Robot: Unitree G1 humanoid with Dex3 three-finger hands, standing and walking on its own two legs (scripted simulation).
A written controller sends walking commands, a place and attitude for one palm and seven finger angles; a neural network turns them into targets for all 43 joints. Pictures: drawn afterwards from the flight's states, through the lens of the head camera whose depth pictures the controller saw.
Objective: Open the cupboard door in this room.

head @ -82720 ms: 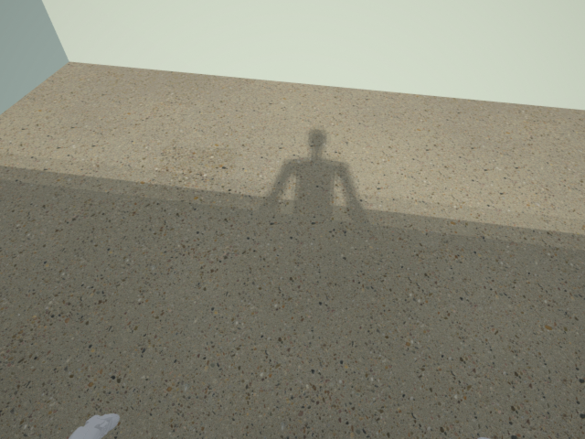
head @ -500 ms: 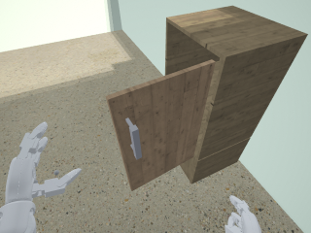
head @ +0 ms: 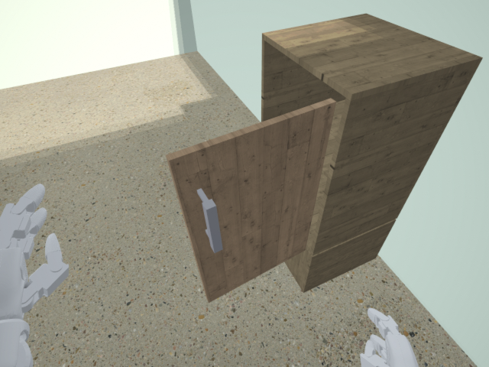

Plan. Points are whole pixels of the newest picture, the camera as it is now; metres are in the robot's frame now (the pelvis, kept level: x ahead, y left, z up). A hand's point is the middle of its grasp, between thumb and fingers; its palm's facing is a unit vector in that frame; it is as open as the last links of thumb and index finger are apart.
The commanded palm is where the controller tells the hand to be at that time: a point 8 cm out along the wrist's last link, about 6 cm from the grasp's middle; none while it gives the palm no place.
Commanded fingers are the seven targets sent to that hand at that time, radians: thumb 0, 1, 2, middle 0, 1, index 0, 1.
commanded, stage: draw the hand back to the body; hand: left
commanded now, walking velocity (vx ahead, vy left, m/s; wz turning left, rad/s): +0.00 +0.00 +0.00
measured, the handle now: (209, 221) +0.40 +0.14 -0.02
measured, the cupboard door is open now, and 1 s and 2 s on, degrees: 95 95 95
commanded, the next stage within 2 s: step back with the hand held close in 0.14 s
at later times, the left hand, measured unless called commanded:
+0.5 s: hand (63, 265) +0.19 +0.26 +0.14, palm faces +0.35 -0.79 -0.50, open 7.4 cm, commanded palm +0.13 +0.30 +0.17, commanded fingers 0.00 0.90 0.90 -0.20 -0.30 -0.20 -0.30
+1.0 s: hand out of the picture +0.07 +0.31 +0.14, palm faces +0.48 -0.73 -0.49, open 7.4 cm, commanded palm -0.01 +0.34 +0.17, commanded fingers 0.00 0.90 0.90 -0.20 -0.30 -0.20 -0.30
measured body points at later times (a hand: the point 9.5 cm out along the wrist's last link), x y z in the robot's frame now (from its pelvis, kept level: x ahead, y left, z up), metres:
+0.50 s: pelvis -0.02 +0.01 +0.00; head +0.00 -0.01 +0.45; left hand +0.16 +0.30 +0.17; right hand +0.16 -0.24 -0.09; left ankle +0.00 +0.12 -0.74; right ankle -0.03 -0.11 -0.74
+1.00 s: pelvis -0.12 +0.03 -0.02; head -0.10 +0.05 +0.43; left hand +0.04 +0.34 +0.17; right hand +0.06 -0.20 -0.09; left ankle +0.00 +0.13 -0.74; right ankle -0.05 -0.11 -0.74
